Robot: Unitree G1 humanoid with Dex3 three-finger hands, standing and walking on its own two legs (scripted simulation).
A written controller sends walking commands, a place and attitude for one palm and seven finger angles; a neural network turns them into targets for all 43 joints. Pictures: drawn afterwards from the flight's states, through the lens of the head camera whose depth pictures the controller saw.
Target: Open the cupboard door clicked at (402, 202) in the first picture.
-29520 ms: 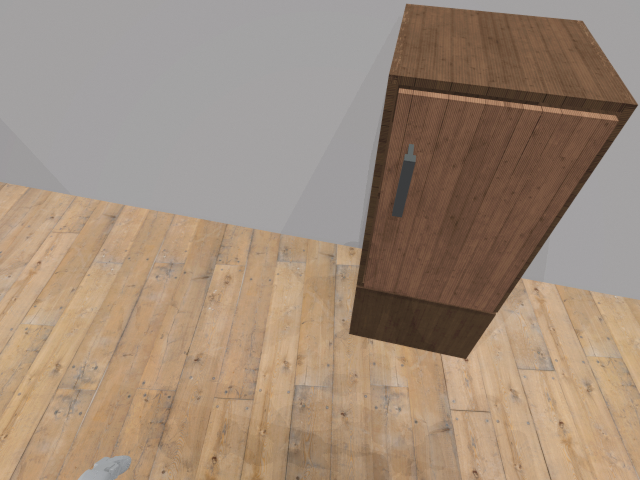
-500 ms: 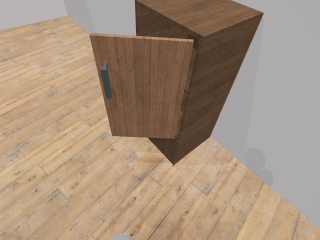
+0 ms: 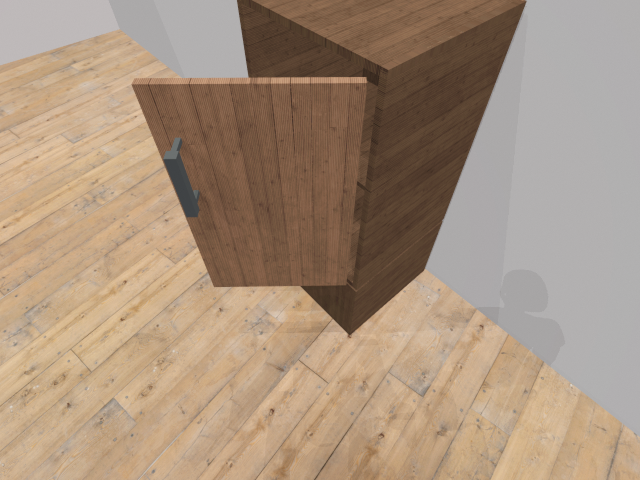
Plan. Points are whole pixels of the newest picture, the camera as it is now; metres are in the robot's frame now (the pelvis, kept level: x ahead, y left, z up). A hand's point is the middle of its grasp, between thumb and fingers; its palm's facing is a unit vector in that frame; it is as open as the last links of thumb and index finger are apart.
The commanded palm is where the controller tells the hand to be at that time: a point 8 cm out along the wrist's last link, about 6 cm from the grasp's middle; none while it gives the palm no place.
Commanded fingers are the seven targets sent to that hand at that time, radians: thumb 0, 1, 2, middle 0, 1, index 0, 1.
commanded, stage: come to a stop and stand still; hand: left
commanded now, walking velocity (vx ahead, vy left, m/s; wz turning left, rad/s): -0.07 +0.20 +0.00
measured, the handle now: (185, 178) +0.59 +0.28 -0.01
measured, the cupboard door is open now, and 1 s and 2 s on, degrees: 49 49 49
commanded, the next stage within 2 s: look again from close up in 1.28 s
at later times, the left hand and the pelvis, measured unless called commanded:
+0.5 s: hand out of the picture +0.01 +0.20 -0.17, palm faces +0.07 -0.98 -0.17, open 7.4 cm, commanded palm none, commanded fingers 0.00 0.90 0.90 -0.20 -0.30 -0.20 -0.30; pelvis -0.01 +0.02 +0.01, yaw +1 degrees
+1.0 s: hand out of the picture +0.01 +0.20 -0.17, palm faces +0.02 -0.99 -0.16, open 7.3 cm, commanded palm none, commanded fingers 0.00 0.90 0.90 -0.20 -0.30 -0.20 -0.30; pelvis +0.02 +0.04 +0.01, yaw +0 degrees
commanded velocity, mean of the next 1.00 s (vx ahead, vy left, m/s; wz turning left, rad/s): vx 0.00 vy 0.03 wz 0.00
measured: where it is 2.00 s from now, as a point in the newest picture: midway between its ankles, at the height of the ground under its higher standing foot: outside the picture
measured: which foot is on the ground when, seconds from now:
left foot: up 0.00-0.28, down 0.30-1.00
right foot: down 0.00-1.00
